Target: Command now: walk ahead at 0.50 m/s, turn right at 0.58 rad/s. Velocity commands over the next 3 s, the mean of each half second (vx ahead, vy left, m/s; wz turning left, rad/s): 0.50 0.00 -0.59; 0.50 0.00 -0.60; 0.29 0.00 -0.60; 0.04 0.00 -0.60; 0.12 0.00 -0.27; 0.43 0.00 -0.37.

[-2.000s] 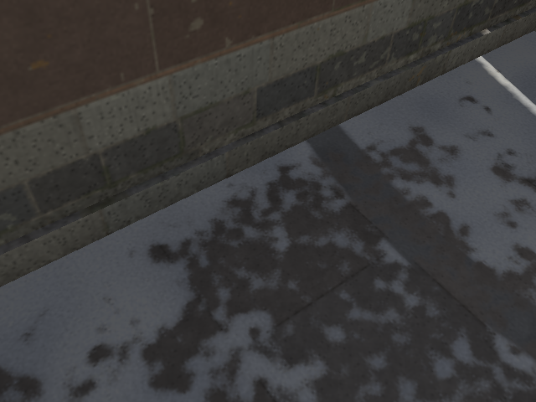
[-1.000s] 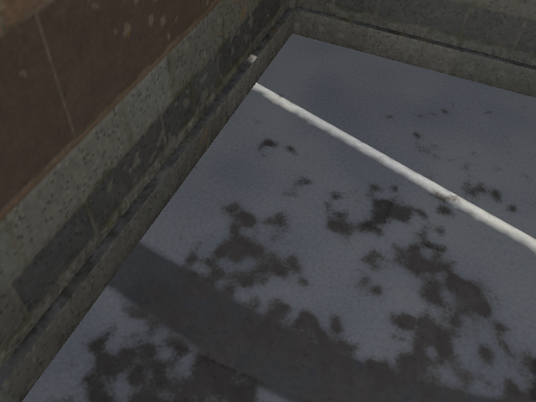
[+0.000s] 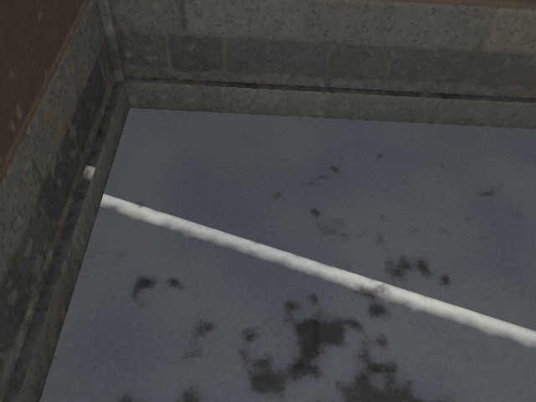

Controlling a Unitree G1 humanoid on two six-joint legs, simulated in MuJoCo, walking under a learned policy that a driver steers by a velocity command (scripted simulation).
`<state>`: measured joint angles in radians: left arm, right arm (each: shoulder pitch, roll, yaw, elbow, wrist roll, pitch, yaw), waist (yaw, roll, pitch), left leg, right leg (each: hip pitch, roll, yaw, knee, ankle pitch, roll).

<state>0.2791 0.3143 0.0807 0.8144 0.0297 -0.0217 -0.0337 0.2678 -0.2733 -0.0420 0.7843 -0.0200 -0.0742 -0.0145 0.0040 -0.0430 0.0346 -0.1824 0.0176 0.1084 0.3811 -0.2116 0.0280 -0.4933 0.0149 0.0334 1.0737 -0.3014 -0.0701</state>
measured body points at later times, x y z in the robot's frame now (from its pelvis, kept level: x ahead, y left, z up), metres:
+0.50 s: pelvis +0.27 -0.08 -0.01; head +0.30 -0.10 +0.44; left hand +0.42 +0.16 -0.12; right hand +0.30 -0.37 -0.13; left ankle +0.32 +0.08 -0.66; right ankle +0.27 -0.12 -0.75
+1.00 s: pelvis +0.56 -0.15 -0.01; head +0.59 -0.16 +0.44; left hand +0.74 +0.07 -0.15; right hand +0.53 -0.45 -0.11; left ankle +0.65 -0.09 -0.75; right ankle +0.42 -0.18 -0.66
